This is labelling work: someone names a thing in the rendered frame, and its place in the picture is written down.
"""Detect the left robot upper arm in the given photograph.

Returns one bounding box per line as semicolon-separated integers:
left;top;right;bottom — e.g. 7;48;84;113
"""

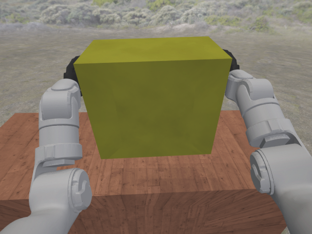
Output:
0;168;92;234

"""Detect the right robot upper arm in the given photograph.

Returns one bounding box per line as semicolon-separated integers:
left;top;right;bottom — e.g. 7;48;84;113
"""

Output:
250;143;312;234

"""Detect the robot right forearm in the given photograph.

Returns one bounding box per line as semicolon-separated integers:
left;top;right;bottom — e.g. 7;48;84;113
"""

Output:
225;70;312;160

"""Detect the left robot hand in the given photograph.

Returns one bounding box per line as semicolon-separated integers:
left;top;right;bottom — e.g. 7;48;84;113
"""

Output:
63;56;82;96

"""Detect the pedestal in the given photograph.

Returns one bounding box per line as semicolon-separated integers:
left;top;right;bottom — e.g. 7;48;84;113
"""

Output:
0;110;287;234

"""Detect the carton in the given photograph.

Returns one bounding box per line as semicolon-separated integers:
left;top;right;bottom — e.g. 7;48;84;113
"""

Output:
73;37;232;159

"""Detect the right robot hand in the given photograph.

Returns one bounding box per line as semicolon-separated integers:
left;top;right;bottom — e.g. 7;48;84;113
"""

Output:
223;49;239;71

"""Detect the robot left forearm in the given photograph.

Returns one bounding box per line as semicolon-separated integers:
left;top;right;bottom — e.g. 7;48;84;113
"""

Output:
29;78;82;210

